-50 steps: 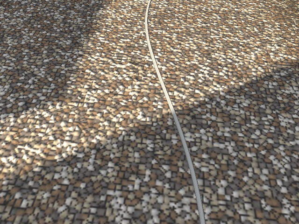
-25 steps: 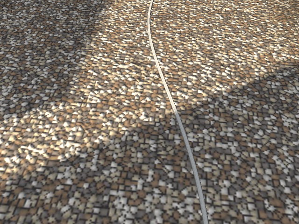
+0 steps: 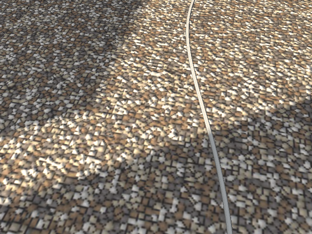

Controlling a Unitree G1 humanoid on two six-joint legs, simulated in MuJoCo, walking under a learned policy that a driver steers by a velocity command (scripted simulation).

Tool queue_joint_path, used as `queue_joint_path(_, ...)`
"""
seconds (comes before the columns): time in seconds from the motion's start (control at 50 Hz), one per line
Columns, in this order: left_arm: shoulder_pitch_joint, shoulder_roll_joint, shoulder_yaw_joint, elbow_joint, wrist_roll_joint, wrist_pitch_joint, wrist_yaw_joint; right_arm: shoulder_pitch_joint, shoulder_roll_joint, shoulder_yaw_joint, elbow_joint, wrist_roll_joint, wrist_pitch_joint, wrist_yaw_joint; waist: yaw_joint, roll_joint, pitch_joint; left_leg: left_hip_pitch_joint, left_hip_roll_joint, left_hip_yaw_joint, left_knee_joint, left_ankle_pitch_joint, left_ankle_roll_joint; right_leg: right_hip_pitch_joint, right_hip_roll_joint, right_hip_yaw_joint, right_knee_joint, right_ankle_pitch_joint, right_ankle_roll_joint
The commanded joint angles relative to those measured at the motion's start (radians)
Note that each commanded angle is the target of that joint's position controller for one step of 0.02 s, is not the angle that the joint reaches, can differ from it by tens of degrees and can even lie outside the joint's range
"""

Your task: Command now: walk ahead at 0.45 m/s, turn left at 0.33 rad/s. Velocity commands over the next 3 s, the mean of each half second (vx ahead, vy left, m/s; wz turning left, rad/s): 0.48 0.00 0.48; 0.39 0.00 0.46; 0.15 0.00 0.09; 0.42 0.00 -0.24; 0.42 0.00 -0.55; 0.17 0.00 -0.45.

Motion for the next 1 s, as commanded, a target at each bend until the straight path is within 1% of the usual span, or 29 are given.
queue_joint_path(0.02,0.01,0.189,0.033,-0.041,-0.01,-0.016,0.014,-0.191,-0.007,0.016,-0.125,-0.002,-0.004,0.012,0.003,-0.117,0.138,0.065,-0.025,0.042,-0.163,0.103,0.013,-0.171,-0.245,0.031,-0.132,0.398,-0.117)
queue_joint_path(0.06,0.008,0.191,0.038,-0.045,-0.019,-0.013,0.013,-0.203,-0.031,0.009,-0.147,-0.002,-0.003,0.022,-0.017,-0.112,0.133,0.076,-0.04,0.045,-0.219,0.091,0.052,-0.084,-0.269,-0.007,-0.08,0.553,-0.1)
queue_joint_path(0.1,-0.016,0.216,0.046,-0.063,-0.014,0.0,0.017,-0.15,-0.069,-0.012,-0.151,-0.004,-0.005,0.032,-0.071,-0.139,0.059,0.169,-0.091,0.083,-0.213,0.031,0.093,-0.002,-0.287,-0.043,0.068,0.926,-0.075)
queue_joint_path(0.14,-0.049,0.232,0.052,-0.095,0.0,0.025,0.025,0.099,-0.145,-0.06,-0.089,0.002,0.006,0.033,-0.199,-0.155,-0.098,0.468,-0.162,0.107,-0.223,-0.005,0.14,-0.038,-0.261,-0.082,0.42,1.123,-0.037)
queue_joint_path(0.16,-0.049,0.231,0.046,-0.121,0.007,0.024,0.027,0.243,-0.202,-0.09,-0.061,0.004,0.017,0.019,-0.26,-0.094,-0.165,0.74,-0.091,-0.049,-0.244,-0.047,0.18,-0.264,-0.226,-0.079,0.696,0.908,-0.005)
queue_joint_path(0.18,0.06,0.065,-0.001,-0.167,0.023,-0.004,0.002,0.288,-0.289,-0.103,-0.065,-0.007,0.021,0.009,-0.151,0.195,-0.311,1.081,0.212,-0.644,-0.344,-0.269,0.385,-0.689,-0.012,-0.032,1.135,-0.016,0.059)
queue_joint_path(0.2,-0.031,0.118,0.008,-0.183,-0.016,-0.056,-0.016,0.302,-0.225,-0.085,-0.065,-0.014,0.017,0.003,-0.198,0.146,-0.386,1.102,0.265,-0.915,-0.553,-0.396,0.414,-0.812,0.029,0.182,1.299,-0.217,0.033)
queue_joint_path(0.22,-0.133,0.185,0.028,-0.23,-0.055,-0.083,-0.022,0.243,-0.18,-0.074,-0.067,-0.02,0.003,0.0,-0.188,0.12,-0.203,0.978,0.234,-0.772,-0.582,-0.355,0.35,-0.917,-0.033,0.197,1.291,-0.143,0.0)
queue_joint_path(0.24,-0.176,0.203,0.031,-0.248,-0.054,-0.095,-0.014,0.159,-0.145,-0.063,-0.09,-0.019,-0.011,0.003,-0.142,-0.001,-0.12,0.805,0.19,-0.631,-0.592,-0.241,0.311,-0.873,-0.086,0.191,1.208,-0.05,-0.014)
queue_joint_path(0.26,-0.185,0.206,0.042,-0.244,-0.037,-0.092,-0.002,0.087,-0.122,-0.055,-0.112,-0.025,-0.018,0.008,-0.091,-0.064,-0.063,0.643,0.147,-0.529,-0.607,-0.122,0.287,-0.802,-0.116,0.182,1.119,-0.011,-0.008)
queue_joint_path(0.28,-0.16,0.21,0.05,-0.245,-0.023,-0.076,0.005,0.045,-0.108,-0.049,-0.129,-0.035,-0.022,0.006,-0.048,-0.052,-0.05,0.536,0.109,-0.452,-0.626,-0.053,0.275,-0.718,-0.145,0.192,1.064,0.01,-0.001)
queue_joint_path(0.32,-0.15,0.183,0.054,-0.266,-0.007,-0.047,0.009,0.04,-0.111,-0.048,-0.136,-0.026,-0.02,0.0,-0.018,-0.02,-0.021,0.416,0.079,-0.384,-0.653,0.007,0.276,-0.661,-0.161,0.175,0.96,0.01,0.027)
queue_joint_path(0.38,-0.273,0.164,0.053,-0.329,0.015,-0.029,0.018,0.108,-0.154,-0.06,-0.131,-0.022,-0.018,-0.026,-0.045,-0.005,0.019,0.324,0.038,-0.31,-0.672,0.036,0.268,-0.681,-0.142,0.133,0.754,0.161,0.079)
queue_joint_path(0.46,-0.445,0.128,0.039,-0.391,0.004,-0.036,0.009,0.196,-0.171,-0.067,-0.122,-0.01,-0.003,-0.045,-0.117,0.021,0.017,0.326,-0.015,-0.274,-0.629,-0.007,0.198,-0.615,-0.071,0.119,0.423,0.416,0.091)
queue_joint_path(0.54,-0.525,0.161,0.044,-0.438,-0.015,-0.047,-0.01,0.266,-0.157,-0.065,-0.107,-0.001,0.013,-0.051,-0.144,0.038,-0.007,0.461,0.024,-0.372,-0.537,-0.046,0.18,-0.604,-0.043,0.153,0.307,0.401,0.082)
queue_joint_path(0.6,-0.5,0.199,0.058,-0.447,-0.021,-0.065,-0.023,0.268,-0.163,-0.069,-0.118,-0.01,0.025,-0.058,-0.112,0.075,-0.026,0.555,0.057,-0.46,-0.431,0.012,0.167,-0.547,-0.029,0.159,0.255,0.256,0.047)
queue_joint_path(0.62,-0.425,0.214,0.067,-0.43,-0.021,-0.071,-0.021,0.254,-0.151,-0.065,-0.127,-0.011,0.028,-0.058,-0.07,0.088,-0.052,0.548,0.037,-0.459,-0.377,0.054,0.15,-0.443,-0.028,0.142,0.214,0.251,0.021)
queue_joint_path(0.64,-0.303,0.251,0.082,-0.41,-0.007,-0.076,-0.014,0.243,-0.112,-0.05,-0.141,-0.017,0.025,-0.053,-0.01,0.071,-0.148,0.491,-0.014,-0.416,-0.218,0.083,0.119,-0.232,-0.091,0.182,0.225,0.251,-0.03)
queue_joint_path(0.66,-0.145,0.314,0.099,-0.398,0.007,-0.073,-0.003,0.255,-0.061,-0.033,-0.168,-0.023,0.019,-0.049,0.041,-0.052,-0.293,0.302,-0.101,-0.299,0.066,-0.058,0.066,0.069,-0.275,0.385,0.238,0.179,-0.111)
queue_joint_path(0.68,-0.078,0.354,0.113,-0.36,0.003,-0.054,-0.011,0.382,-0.035,-0.018,-0.195,0.002,0.009,-0.045,-0.018,-0.388,-0.385,-0.011,-0.189,-0.201,0.329,-0.526,0.02,0.3,-0.463,0.82,0.154,-0.013,-0.244)
queue_joint_path(0.7,-0.118,0.242,0.089,-0.387,-0.014,-0.046,-0.014,0.366,-0.148,-0.039,-0.17,0.015,0.013,-0.048,-0.002,-0.249,-0.285,-0.116,-0.095,-0.223,0.444,-0.48,0.008,0.237,-0.454,0.809,0.131,-0.172,-0.212)
queue_joint_path(0.72,-0.161,0.192,0.076,-0.4,-0.015,-0.037,-0.01,0.267,-0.185,-0.051,-0.183,0.008,0.019,-0.048,0.021,-0.148,-0.155,-0.135,-0.064,-0.192,0.467,-0.383,-0.003,0.108,-0.403,0.635,0.116,-0.114,-0.165)
queue_joint_path(0.74,-0.209,0.188,0.071,-0.404,-0.006,-0.031,-0.011,0.221,-0.166,-0.052,-0.195,-0.003,0.022,-0.051,0.001,-0.082,-0.086,-0.105,-0.034,-0.166,0.445,-0.309,-0.012,-0.014,-0.357,0.521,0.089,0.009,-0.144)
queue_joint_path(0.76,-0.237,0.172,0.065,-0.397,0.002,-0.029,-0.013,0.187,-0.148,-0.054,-0.207,-0.014,0.023,-0.05,-0.016,-0.08,-0.021,-0.08,-0.018,-0.167,0.405,-0.273,-0.02,-0.111,-0.324,0.442,0.073,0.191,-0.147)
queue_joint_path(0.78,-0.251,0.163,0.06,-0.392,0.011,-0.03,-0.015,0.197,-0.125,-0.055,-0.212,-0.012,0.028,-0.047,-0.044,-0.099,-0.005,-0.027,-0.007,-0.159,0.378,-0.271,-0.025,-0.18,-0.294,0.359,0.064,0.364,-0.145)
queue_joint_path(0.82,-0.258,0.163,0.063,-0.374,0.006,-0.037,-0.023,0.218,-0.076,-0.046,-0.221,-0.012,0.039,-0.048,-0.072,-0.121,-0.016,0.025,-0.017,-0.121,0.298,-0.29,-0.043,-0.23,-0.269,0.244,0.067,0.673,-0.168)
queue_joint_path(0.86,-0.266,0.197,0.074,-0.358,-0.002,-0.035,-0.021,0.19,-0.05,-0.035,-0.246,-0.021,0.042,-0.048,-0.079,-0.126,-0.036,0.038,-0.021,-0.099,0.166,-0.228,-0.061,-0.235,-0.269,0.175,0.061,0.816,-0.184)
queue_joint_path(0.92,-0.279,0.224,0.08,-0.344,-0.017,-0.012,-0.008,0.137,-0.033,-0.02,-0.259,-0.027,0.039,-0.031,-0.066,-0.131,-0.084,0.174,-0.028,-0.049,-0.06,-0.026,-0.058,-0.263,-0.231,0.075,0.055,0.812,-0.167)
queue_joint_path(1.0,-0.236,0.246,0.082,-0.308,-0.035,0.005,-0.007,0.051,-0.073,-0.03,-0.291,-0.031,0.035,-0.016,-0.048,-0.139,-0.09,0.251,-0.051,-0.046,-0.222,0.029,-0.023,-0.21,-0.253,0.087,0.116,0.712,-0.136)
